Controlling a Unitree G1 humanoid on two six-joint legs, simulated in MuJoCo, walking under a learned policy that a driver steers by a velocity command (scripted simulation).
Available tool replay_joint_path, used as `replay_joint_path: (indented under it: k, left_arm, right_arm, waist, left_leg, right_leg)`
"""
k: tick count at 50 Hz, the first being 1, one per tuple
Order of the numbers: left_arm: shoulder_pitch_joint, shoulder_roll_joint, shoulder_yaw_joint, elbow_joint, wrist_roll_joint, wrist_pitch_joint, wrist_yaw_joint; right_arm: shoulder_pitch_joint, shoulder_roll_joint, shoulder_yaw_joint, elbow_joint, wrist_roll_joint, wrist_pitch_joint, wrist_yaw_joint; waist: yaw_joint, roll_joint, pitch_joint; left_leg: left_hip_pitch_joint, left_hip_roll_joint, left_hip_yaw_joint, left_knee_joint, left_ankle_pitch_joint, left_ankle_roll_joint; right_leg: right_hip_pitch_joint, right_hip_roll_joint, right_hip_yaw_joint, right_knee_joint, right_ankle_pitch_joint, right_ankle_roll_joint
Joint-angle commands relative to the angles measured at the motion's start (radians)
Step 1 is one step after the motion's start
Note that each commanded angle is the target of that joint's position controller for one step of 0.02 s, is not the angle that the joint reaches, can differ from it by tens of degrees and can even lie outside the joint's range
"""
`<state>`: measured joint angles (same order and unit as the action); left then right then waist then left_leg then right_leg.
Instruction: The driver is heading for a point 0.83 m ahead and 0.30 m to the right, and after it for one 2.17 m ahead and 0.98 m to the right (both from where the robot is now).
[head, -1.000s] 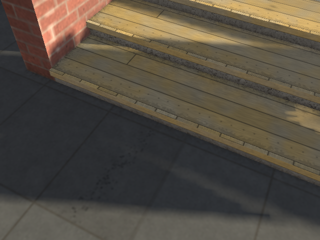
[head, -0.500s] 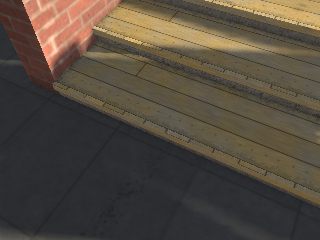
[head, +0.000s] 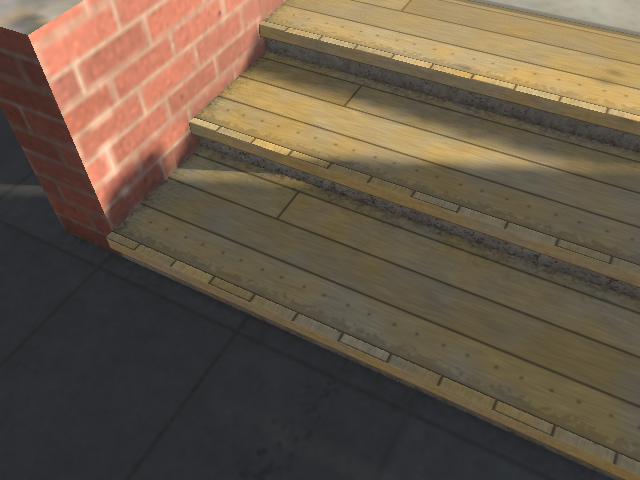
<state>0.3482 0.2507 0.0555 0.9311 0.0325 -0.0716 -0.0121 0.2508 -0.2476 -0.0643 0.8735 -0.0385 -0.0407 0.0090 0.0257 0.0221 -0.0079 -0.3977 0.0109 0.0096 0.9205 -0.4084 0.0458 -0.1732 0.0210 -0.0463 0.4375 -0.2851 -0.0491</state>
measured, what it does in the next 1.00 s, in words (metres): walks ahead: left foot, then right foot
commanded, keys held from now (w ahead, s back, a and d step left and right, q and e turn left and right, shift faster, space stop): no key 0.64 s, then w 0.24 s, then w+e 0.12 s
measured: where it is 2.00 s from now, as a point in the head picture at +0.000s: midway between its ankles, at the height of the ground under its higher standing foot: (391, 372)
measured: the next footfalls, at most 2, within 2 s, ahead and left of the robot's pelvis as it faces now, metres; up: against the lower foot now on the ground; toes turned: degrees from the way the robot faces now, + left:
left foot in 0.22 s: +0.19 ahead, +0.10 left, +0.00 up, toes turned +1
right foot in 0.52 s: +0.14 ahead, -0.11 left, +0.00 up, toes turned -1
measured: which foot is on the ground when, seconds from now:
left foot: up 0.00-0.20, down 0.22-1.00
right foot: down 0.00-0.22, up 0.24-0.50, down 0.52-0.90, up 0.92-1.00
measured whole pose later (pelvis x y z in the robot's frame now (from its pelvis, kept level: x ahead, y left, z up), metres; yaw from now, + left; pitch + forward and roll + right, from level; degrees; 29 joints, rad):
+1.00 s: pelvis +0.20 +0.03 +0.00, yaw -2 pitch +0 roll +0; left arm 0.34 0.20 0.06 1.08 0.02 -0.03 -0.01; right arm 0.34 -0.21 -0.05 1.04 -0.03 -0.08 0.00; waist -0.01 -0.03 0.01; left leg -0.14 -0.04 0.10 0.44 -0.30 0.08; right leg -0.30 0.00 0.02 0.91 -0.41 -0.09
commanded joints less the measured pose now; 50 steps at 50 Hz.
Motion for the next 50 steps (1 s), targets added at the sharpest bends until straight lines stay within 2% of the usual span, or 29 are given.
replay_joint_path:
  k: [1,4,7,10,11,12,13,14,15,18,21,22,24,26,28,30,32,33,35,36,38,41,43,45,46,47,48,49,50]
  left_arm:
    - [0.029,0.094,0.011,-0.021,0.000,-0.011,0.010]
    - [0.045,0.081,0.000,0.013,-0.011,-0.003,0.020]
    - [0.062,0.087,-0.004,0.041,-0.014,0.010,0.026]
    - [0.034,0.083,-0.010,0.056,-0.033,0.013,0.029]
    - [0.056,0.062,-0.018,0.051,-0.030,0.010,0.030]
    - [0.142,0.009,-0.031,0.053,-0.030,0.020,0.036]
    - [0.185,0.017,-0.023,0.088,-0.037,0.052,0.043]
    - [0.126,0.050,-0.014,0.084,-0.017,0.067,0.043]
    - [0.066,0.037,-0.014,0.076,0.000,0.072,0.037]
    - [0.064,-0.010,-0.022,0.106,-0.002,0.086,0.031]
    - [0.055,-0.022,-0.026,0.130,-0.012,0.098,0.042]
    - [-0.023,0.016,-0.012,0.101,-0.043,0.098,0.057]
    - [-0.039,0.006,-0.015,0.107,-0.029,0.099,0.065]
    - [-0.026,0.017,-0.014,0.110,-0.012,0.102,0.066]
    - [-0.020,0.058,-0.002,0.131,-0.025,0.092,0.064]
    - [-0.056,0.022,-0.009,0.135,-0.022,0.069,0.059]
    - [-0.089,0.027,-0.006,0.131,-0.023,0.051,0.055]
    - [-0.019,-0.047,-0.035,0.151,0.001,0.050,0.047]
    - [-0.037,0.042,-0.009,0.144,-0.007,0.057,0.043]
    - [-0.036,0.070,0.000,0.134,-0.008,0.061,0.040]
    - [0.029,0.095,0.011,0.145,-0.015,0.063,0.039]
    - [0.052,0.100,0.024,0.153,-0.010,0.048,0.037]
    - [0.012,0.090,0.026,0.142,-0.014,0.038,0.030]
    - [-0.054,0.057,0.022,0.115,-0.020,0.029,0.024]
    - [-0.108,-0.012,0.003,0.073,-0.029,0.019,0.014]
    - [-0.152,0.010,0.009,0.026,-0.013,0.013,0.008]
    - [-0.185,0.060,0.023,0.028,0.005,0.015,0.005]
    - [-0.152,0.023,0.018,0.047,-0.004,0.012,-0.003]
    - [-0.122,-0.001,0.014,0.063,-0.012,0.009,-0.009]
  right_arm:
    - [-0.039,-0.039,-0.005,-0.051,-0.002,-0.012,0.014]
    - [-0.084,0.003,0.014,-0.049,0.014,-0.002,0.009]
    - [-0.101,-0.009,0.020,-0.036,0.022,0.003,-0.006]
    - [0.003,-0.037,0.013,0.018,0.007,-0.011,-0.021]
    - [0.065,-0.097,0.001,0.034,-0.005,-0.023,-0.026]
    - [0.118,-0.159,-0.008,0.036,-0.008,-0.022,-0.028]
    - [0.132,-0.147,-0.005,0.051,0.030,-0.008,-0.025]
    - [0.078,-0.118,0.002,0.043,0.041,-0.002,-0.024]
    - [0.013,-0.081,0.015,0.034,0.039,0.003,-0.027]
    - [-0.074,-0.032,0.038,0.042,0.022,0.005,-0.042]
    - [-0.046,-0.042,0.041,0.075,0.019,0.003,-0.043]
    - [-0.164,-0.087,0.024,0.029,0.036,-0.002,-0.039]
    - [-0.183,-0.085,0.023,0.034,0.050,0.003,-0.041]
    - [-0.111,-0.068,0.024,0.074,0.049,0.009,-0.038]
    - [-0.095,-0.063,0.019,0.079,0.041,0.020,-0.046]
    - [-0.095,-0.055,0.020,0.083,0.038,0.019,-0.050]
    - [-0.077,-0.055,0.020,0.096,0.037,0.018,-0.051]
    - [0.005,-0.023,0.030,0.136,0.015,0.027,-0.036]
    - [0.001,-0.043,0.021,0.139,0.013,0.032,-0.026]
    - [-0.022,-0.051,0.018,0.130,0.010,0.033,-0.021]
    - [-0.080,-0.018,0.025,0.104,0.008,0.023,-0.009]
    - [-0.100,-0.011,0.025,0.077,0.004,-0.009,0.003]
    - [-0.046,-0.010,0.021,0.088,0.014,-0.027,0.009]
    - [0.150,-0.030,0.006,0.157,0.019,-0.042,0.001]
    - [0.281,-0.116,-0.017,0.184,0.013,-0.051,-0.013]
    - [0.385,-0.192,-0.039,0.221,0.013,-0.045,-0.014]
    - [0.309,-0.121,-0.020,0.200,0.002,-0.040,-0.020]
    - [0.235,-0.080,-0.008,0.173,0.003,-0.045,-0.021]
    - [0.185,-0.060,-0.001,0.157,0.005,-0.051,-0.023]
  waist:
    - [-0.014,-0.125,0.036]
    - [-0.010,-0.161,0.011]
    - [0.004,-0.194,-0.003]
    - [-0.063,-0.111,-0.019]
    - [-0.074,-0.021,-0.071]
    - [-0.046,0.146,-0.141]
    - [-0.064,0.178,-0.188]
    - [-0.053,0.118,-0.091]
    - [-0.039,0.085,-0.020]
    - [0.022,0.085,0.018]
    - [0.013,0.078,-0.010]
    - [0.022,0.082,-0.019]
    - [0.028,0.070,0.006]
    - [0.018,0.040,0.056]
    - [-0.006,-0.038,0.128]
    - [-0.020,-0.084,0.092]
    - [-0.036,-0.100,0.049]
    - [-0.042,-0.123,-0.001]
    - [-0.046,-0.135,0.052]
    - [-0.037,-0.123,0.089]
    - [-0.001,-0.163,0.157]
    - [0.001,-0.169,0.178]
    - [-0.037,-0.140,0.163]
    - [-0.120,-0.055,0.127]
    - [-0.175,0.164,0.098]
    - [-0.189,0.298,0.101]
    - [-0.139,0.107,0.150]
    - [-0.094,0.040,0.154]
    - [-0.062,0.024,0.144]
  left_leg:
    - [-0.220,0.017,0.016,0.008,0.052,-0.006]
    - [-0.104,-0.021,0.056,-0.168,0.143,-0.020]
    - [0.023,-0.046,0.074,-0.308,0.238,-0.005]
    - [0.268,-0.035,0.040,-0.510,0.434,0.032]
    - [0.413,0.096,-0.080,-0.508,0.670,0.049]
    - [0.519,0.322,-0.303,-0.487,0.995,0.140]
    - [0.468,0.389,-0.406,-0.534,0.898,0.257]
    - [0.387,0.355,-0.401,-0.594,0.677,0.260]
    - [0.306,0.307,-0.356,-0.642,0.542,0.227]
    - [0.164,0.201,-0.190,-0.691,0.520,0.146]
    - [0.166,0.178,-0.154,-0.679,0.450,0.139]
    - [0.149,0.163,-0.174,-0.675,0.267,0.133]
    - [0.063,0.139,-0.174,-0.699,0.008,0.108]
    - [-0.003,0.112,-0.173,-0.725,-0.149,0.054]
    - [0.039,0.056,-0.104,-0.712,-0.114,0.017]
    - [0.140,0.035,-0.069,-0.626,0.036,0.017]
    - [0.207,0.015,-0.037,-0.567,0.163,0.025]
    - [0.274,0.052,-0.071,-0.563,0.177,0.036]
    - [0.221,0.001,-0.028,-0.488,-0.036,0.050]
    - [0.153,-0.013,-0.019,-0.463,-0.119,0.054]
    - [0.012,-0.051,0.035,-0.359,-0.072,0.040]
    - [-0.053,-0.008,0.041,-0.274,0.026,0.049]
    - [0.061,-0.016,0.057,-0.382,0.041,0.058]
    - [0.395,-0.012,0.003,-0.524,0.061,0.065]
    - [0.563,0.184,-0.309,-0.704,-0.151,0.112]
    - [0.615,0.366,-0.582,-0.808,-0.205,0.186]
    - [0.545,0.366,-0.522,-0.783,-0.150,0.184]
    - [0.489,0.329,-0.424,-0.783,-0.080,0.156]
    - [0.465,0.293,-0.330,-0.798,0.004,0.128]
  right_leg:
    - [0.208,-0.245,0.229,-0.167,0.691,-0.144]
    - [0.184,-0.196,0.108,-0.120,0.882,-0.112]
    - [0.152,-0.196,0.094,-0.083,0.882,-0.098]
    - [0.056,-0.174,0.097,0.042,0.689,-0.049]
    - [-0.028,-0.136,0.072,0.138,0.448,-0.015]
    - [-0.124,-0.037,0.011,0.318,-0.124,0.006]
    - [-0.136,0.000,0.041,0.436,-0.370,0.002]
    - [-0.194,-0.007,0.059,0.521,-0.381,0.006]
    - [-0.212,-0.023,0.073,0.533,-0.323,0.010]
    - [-0.089,-0.050,0.068,0.400,-0.188,0.037]
    - [-0.032,-0.035,0.049,0.268,-0.154,0.047]
    - [-0.037,-0.078,0.089,0.218,-0.112,0.071]
    - [0.038,-0.059,0.057,0.075,0.041,0.074]
    - [0.071,-0.079,0.067,0.006,0.087,0.054]
    - [-0.069,-0.064,0.053,-0.001,-0.037,0.027]
    - [-0.102,-0.077,0.075,-0.054,0.005,0.029]
    - [-0.106,-0.083,0.090,-0.072,0.042,0.032]
    - [-0.090,-0.129,0.162,-0.141,-0.015,0.016]
    - [-0.107,-0.114,0.185,-0.154,-0.286,-0.024]
    - [-0.111,-0.131,0.220,-0.177,-0.400,-0.048]
    - [-0.048,-0.218,0.350,-0.260,-0.500,-0.105]
    - [0.014,-0.315,0.431,-0.296,-0.393,-0.166]
    - [-0.014,-0.274,0.350,-0.246,-0.295,-0.146]
    - [-0.222,-0.170,0.221,-0.081,-0.208,-0.094]
    - [-0.417,-0.033,0.069,0.215,-0.168,-0.043]
    - [-0.581,0.036,-0.005,0.459,-0.261,-0.038]
    - [-0.608,-0.026,0.085,0.596,-0.214,-0.061]
    - [-0.581,-0.055,0.112,0.626,-0.125,-0.071]
    - [-0.549,-0.074,0.115,0.624,-0.050,-0.068]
